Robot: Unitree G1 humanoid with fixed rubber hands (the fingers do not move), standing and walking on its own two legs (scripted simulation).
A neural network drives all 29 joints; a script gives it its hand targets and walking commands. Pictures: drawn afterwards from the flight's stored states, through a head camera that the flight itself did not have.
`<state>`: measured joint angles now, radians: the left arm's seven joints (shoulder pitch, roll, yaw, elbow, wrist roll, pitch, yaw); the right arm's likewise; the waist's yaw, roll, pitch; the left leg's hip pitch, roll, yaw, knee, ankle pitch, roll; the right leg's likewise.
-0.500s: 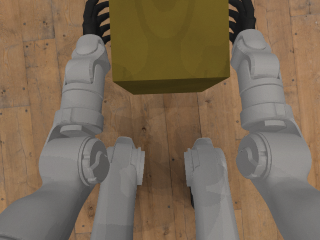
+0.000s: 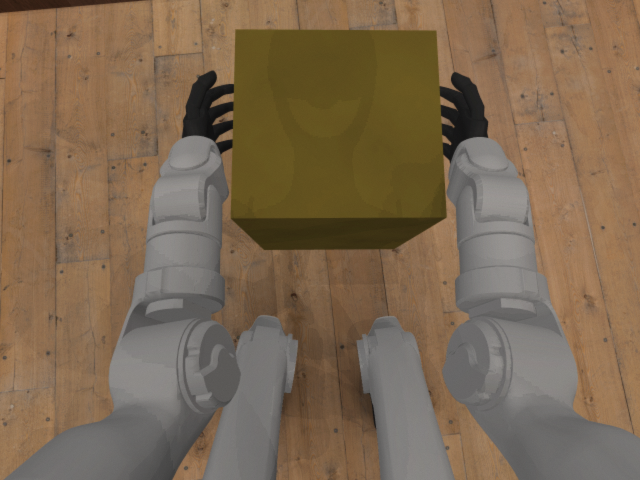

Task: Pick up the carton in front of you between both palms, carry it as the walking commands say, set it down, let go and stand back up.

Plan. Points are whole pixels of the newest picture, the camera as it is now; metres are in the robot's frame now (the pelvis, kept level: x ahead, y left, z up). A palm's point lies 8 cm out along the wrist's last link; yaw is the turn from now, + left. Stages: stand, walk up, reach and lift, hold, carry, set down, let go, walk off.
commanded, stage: reach and lift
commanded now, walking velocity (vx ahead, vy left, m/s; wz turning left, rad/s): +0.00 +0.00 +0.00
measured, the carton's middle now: (332, 163) +0.50 +0.00 -0.13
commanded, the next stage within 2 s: none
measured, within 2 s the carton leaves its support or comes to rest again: neither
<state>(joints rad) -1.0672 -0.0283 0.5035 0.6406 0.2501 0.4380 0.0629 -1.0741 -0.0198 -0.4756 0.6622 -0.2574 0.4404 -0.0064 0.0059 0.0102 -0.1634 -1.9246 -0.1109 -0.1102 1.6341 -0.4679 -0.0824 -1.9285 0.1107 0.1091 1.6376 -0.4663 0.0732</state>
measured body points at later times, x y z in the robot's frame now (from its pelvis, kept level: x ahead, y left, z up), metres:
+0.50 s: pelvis +0.06 +0.00 +0.14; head +0.19 +0.00 +0.57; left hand +0.45 +0.15 +0.10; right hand +0.46 -0.15 +0.10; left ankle +0.11 +0.14 -0.49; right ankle +0.11 -0.13 -0.49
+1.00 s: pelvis +0.10 +0.00 +0.24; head +0.09 +0.00 +0.69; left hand +0.41 +0.15 +0.25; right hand +0.41 -0.15 +0.25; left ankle +0.11 +0.14 -0.49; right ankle +0.11 -0.13 -0.49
